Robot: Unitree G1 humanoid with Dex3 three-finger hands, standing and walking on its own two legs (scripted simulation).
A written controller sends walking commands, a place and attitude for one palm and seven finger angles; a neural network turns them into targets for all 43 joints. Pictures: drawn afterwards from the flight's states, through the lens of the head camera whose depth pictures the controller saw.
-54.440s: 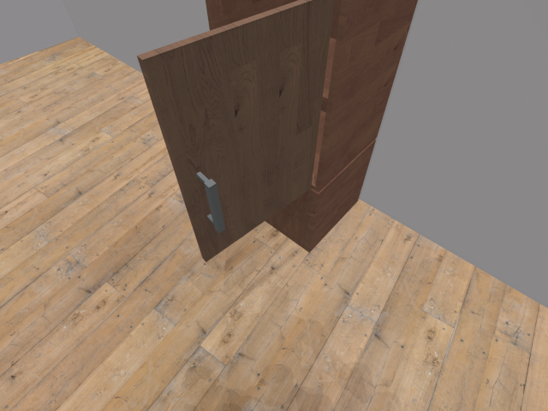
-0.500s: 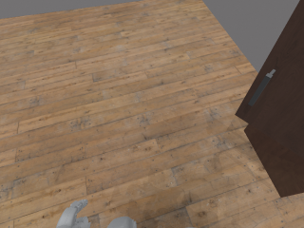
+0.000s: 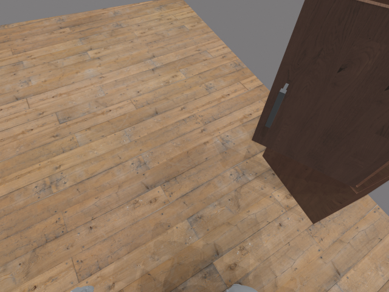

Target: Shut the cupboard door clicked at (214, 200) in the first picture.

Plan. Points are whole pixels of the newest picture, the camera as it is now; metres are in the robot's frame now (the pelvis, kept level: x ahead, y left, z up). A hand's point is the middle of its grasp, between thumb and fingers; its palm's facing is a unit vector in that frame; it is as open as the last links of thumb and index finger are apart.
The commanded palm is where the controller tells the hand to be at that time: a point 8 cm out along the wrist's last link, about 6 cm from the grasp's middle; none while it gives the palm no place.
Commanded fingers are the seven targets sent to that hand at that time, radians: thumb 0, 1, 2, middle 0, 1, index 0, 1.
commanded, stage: turn to face it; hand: left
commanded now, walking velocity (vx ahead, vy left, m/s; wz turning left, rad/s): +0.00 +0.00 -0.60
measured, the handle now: (276, 106) +0.70 -0.24 -0.10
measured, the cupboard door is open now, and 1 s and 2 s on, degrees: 34 34 34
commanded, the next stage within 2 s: take the last steps up to it in 0.70 s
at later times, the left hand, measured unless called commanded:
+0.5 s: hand (122, 278) +0.16 +0.19 -0.18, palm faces -0.25 -0.95 -0.20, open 7.4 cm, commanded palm none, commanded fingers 0.00 0.90 0.90 -0.20 -0.30 -0.20 -0.30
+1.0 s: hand (147, 270) +0.18 +0.13 -0.17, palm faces -0.42 -0.88 -0.21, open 7.4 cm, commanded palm none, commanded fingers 0.00 0.90 0.90 -0.20 -0.30 -0.20 -0.30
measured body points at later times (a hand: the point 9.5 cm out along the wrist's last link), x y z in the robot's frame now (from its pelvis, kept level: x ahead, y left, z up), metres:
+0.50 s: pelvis +0.03 +0.01 -0.01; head +0.07 +0.02 +0.44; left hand +0.17 +0.24 -0.16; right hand +0.05 -0.26 -0.13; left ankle +0.07 +0.11 -0.74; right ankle -0.03 -0.12 -0.70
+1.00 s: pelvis +0.04 -0.01 +0.00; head +0.06 -0.03 +0.45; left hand +0.20 +0.17 -0.15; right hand -0.04 -0.26 -0.15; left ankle +0.09 +0.09 -0.70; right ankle -0.04 -0.11 -0.74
